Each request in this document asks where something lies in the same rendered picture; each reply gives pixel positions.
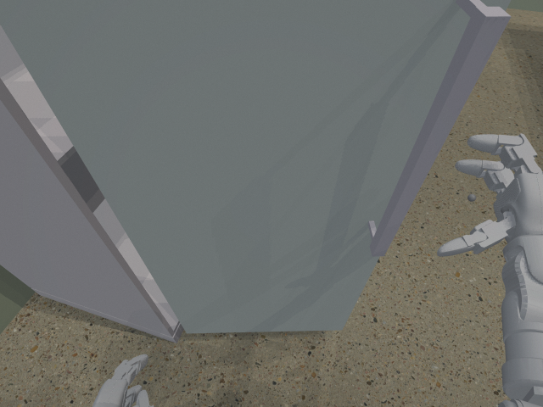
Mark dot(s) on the robot right hand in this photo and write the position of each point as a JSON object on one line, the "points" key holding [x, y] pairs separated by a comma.
{"points": [[521, 192]]}

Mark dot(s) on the right robot forearm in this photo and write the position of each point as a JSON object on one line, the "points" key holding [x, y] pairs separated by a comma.
{"points": [[522, 319]]}

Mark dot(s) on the fridge door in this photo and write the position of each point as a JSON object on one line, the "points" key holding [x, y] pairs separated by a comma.
{"points": [[244, 145]]}

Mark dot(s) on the robot left hand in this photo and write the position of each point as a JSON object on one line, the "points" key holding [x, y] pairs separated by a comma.
{"points": [[115, 392]]}

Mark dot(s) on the handle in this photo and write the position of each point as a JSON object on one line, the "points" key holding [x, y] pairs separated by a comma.
{"points": [[482, 33]]}

